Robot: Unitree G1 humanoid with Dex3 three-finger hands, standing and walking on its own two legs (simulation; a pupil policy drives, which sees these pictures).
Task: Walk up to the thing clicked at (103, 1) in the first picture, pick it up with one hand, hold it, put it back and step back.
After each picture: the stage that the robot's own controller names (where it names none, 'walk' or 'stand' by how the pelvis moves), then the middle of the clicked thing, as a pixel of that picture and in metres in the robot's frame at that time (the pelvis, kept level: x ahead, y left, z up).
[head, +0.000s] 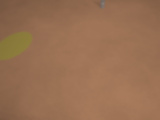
stand; (102, 4) +2.38 -0.26 -0.72
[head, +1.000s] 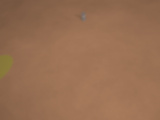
walk; (83, 16) +2.24 +0.18 -0.70
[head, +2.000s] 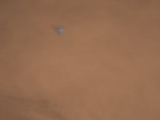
walk; (61, 30) +1.60 +0.41 -0.72
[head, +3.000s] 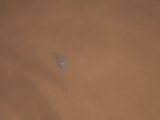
walk; (62, 62) +1.08 +0.30 -0.71
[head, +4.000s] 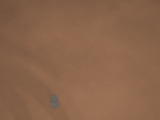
walk; (54, 101) +0.67 +0.24 -0.69
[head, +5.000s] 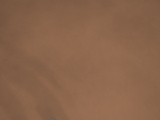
stand; out of the picture +0.45 +0.23 -0.70
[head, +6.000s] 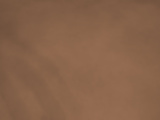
stand; out of the picture +0.40 +0.22 -0.71
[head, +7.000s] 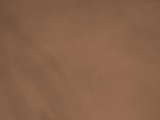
stand; out of the picture +0.39 +0.22 -0.72
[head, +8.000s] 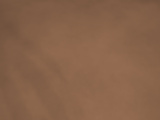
stand; out of the picture +0.36 +0.22 -0.72
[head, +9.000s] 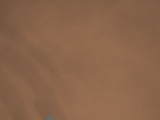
stand; out of the picture +0.43 +0.22 -0.71
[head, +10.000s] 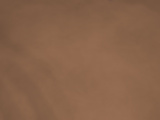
stand; out of the picture +0.39 +0.25 -0.72
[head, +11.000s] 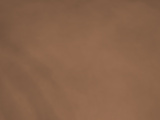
stand; out of the picture +0.41 +0.24 -0.73
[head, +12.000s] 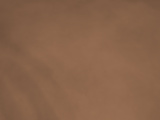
stand; out of the picture +0.40 +0.24 -0.73
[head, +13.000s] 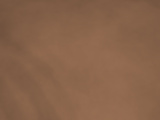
stand; out of the picture +0.40 +0.23 -0.73
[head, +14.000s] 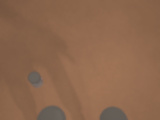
go down; (35, 80) +0.45 +0.25 -0.47
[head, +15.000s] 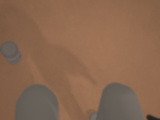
go down; (11, 53) +0.48 +0.29 -0.31
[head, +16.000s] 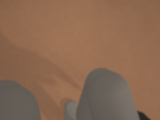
close in; out of the picture +0.45 +0.33 -0.23
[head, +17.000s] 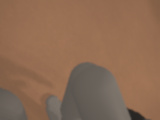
close; out of the picture +0.44 +0.35 -0.22
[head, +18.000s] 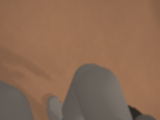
lift; out of the picture +0.42 +0.33 -0.23
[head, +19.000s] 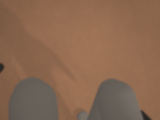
lift; out of the picture +0.36 +0.30 -0.13
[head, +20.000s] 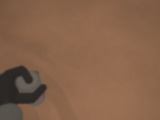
lift; (32, 89) +0.33 +0.19 +0.02
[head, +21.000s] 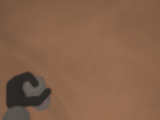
hold; (38, 94) +0.33 +0.17 +0.00
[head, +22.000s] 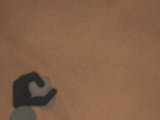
crouch; (43, 93) +0.33 +0.16 +0.00
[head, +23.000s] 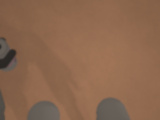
crouch; (2, 56) +0.44 +0.26 -0.09
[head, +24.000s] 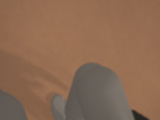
lower; out of the picture +0.42 +0.34 -0.23
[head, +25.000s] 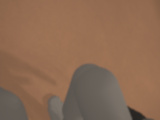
lower; out of the picture +0.42 +0.35 -0.23
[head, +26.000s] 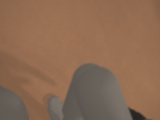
lower; out of the picture +0.42 +0.35 -0.23
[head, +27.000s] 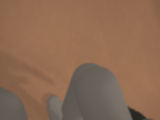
lower; out of the picture +0.42 +0.35 -0.23
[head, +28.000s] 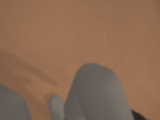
loosen; out of the picture +0.42 +0.34 -0.23
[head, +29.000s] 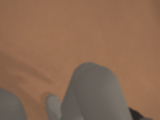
withdraw; out of the picture +0.42 +0.35 -0.23
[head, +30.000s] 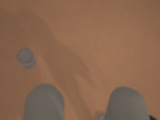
walk; (27, 59) +0.46 +0.27 -0.32
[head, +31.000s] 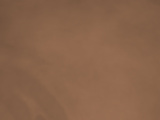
stand; out of the picture +0.39 +0.21 -0.66
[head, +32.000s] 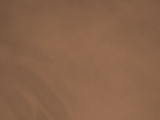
stand; out of the picture +0.40 +0.23 -0.67
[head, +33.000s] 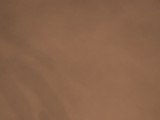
stand; out of the picture +0.40 +0.22 -0.69
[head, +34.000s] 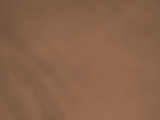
walk; out of the picture +0.41 +0.23 -0.72
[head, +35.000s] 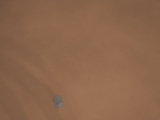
walk; (58, 102) +0.56 +0.18 -0.70
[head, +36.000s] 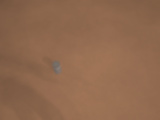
walk; (57, 67) +0.89 +0.31 -0.69
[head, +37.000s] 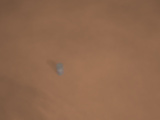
stand; (60, 69) +1.03 +0.25 -0.71
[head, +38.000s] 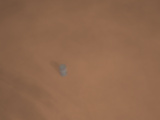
stand; (63, 70) +1.03 +0.25 -0.73
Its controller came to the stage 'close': yes
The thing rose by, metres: 0.71
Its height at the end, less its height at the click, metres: +0.00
